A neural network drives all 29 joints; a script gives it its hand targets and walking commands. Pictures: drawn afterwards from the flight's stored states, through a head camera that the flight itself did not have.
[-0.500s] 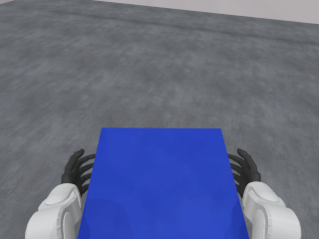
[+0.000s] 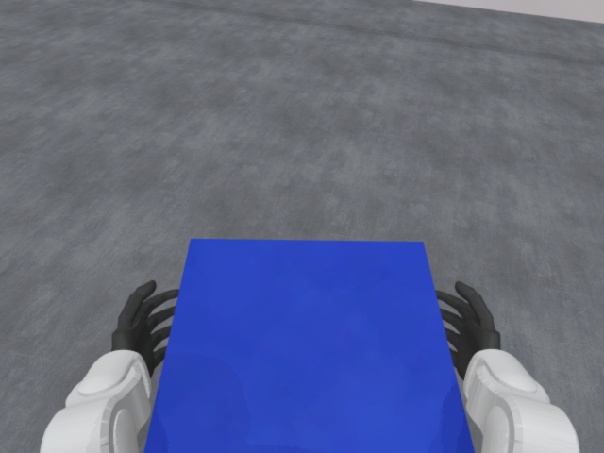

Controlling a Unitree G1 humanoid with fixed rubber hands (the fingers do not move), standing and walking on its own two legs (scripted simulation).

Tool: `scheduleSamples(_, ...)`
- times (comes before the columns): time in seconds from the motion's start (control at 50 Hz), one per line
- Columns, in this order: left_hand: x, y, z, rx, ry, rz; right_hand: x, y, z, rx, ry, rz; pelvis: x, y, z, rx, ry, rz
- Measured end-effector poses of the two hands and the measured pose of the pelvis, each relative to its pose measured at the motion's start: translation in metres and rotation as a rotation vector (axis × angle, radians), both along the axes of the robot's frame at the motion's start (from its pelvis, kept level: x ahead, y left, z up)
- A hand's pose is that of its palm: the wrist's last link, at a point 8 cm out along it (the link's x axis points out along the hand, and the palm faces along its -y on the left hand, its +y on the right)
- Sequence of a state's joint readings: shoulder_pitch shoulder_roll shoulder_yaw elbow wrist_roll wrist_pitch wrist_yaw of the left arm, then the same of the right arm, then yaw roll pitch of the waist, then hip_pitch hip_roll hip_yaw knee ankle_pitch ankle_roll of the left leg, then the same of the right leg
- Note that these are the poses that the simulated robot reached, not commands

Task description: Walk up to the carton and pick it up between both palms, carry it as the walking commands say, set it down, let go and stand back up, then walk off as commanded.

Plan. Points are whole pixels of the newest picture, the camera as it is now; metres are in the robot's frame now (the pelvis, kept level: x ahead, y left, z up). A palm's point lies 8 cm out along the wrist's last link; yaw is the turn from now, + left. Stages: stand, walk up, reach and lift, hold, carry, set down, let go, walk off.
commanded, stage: carry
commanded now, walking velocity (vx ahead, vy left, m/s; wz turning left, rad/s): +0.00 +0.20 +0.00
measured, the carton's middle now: (305, 370) +0.24 +0.00 +0.02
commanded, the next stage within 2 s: none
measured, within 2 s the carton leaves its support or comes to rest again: neither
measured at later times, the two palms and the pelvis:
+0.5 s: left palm (105, 372) +0.19 +0.20 +0.11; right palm (472, 372) +0.20 -0.16 +0.10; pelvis -0.03 +0.01 +0.01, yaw +1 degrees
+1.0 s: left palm (85, 371) +0.19 +0.22 +0.12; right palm (462, 380) +0.19 -0.15 +0.11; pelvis -0.04 +0.04 +0.02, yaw -1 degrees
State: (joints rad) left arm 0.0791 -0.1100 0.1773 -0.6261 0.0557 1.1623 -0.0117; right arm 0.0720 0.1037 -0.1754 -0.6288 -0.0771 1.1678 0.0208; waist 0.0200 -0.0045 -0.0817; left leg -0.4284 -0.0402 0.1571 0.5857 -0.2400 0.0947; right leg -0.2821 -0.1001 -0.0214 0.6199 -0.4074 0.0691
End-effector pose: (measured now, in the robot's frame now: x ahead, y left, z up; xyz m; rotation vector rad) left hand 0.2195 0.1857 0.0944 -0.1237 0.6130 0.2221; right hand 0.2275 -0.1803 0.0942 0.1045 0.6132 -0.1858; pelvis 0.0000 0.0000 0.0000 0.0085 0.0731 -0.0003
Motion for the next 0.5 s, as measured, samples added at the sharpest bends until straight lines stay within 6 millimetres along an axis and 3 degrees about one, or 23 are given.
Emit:
scheduleSamples(0.38,-0.019,0.016,0.006,0.012,0.004,-0.008,-0.020,0.015,0.005,0.003,0.003,-0.004,-0.021,0.016,0.004,0.000,0.001,0.006)
scheduleSamples(0.5,-0.025,0.016,0.016,0.022,-0.009,-0.001,-0.024,0.016,0.011,0.017,-0.010,0.000,-0.028,0.014,0.009,-0.004,0.001,0.020)
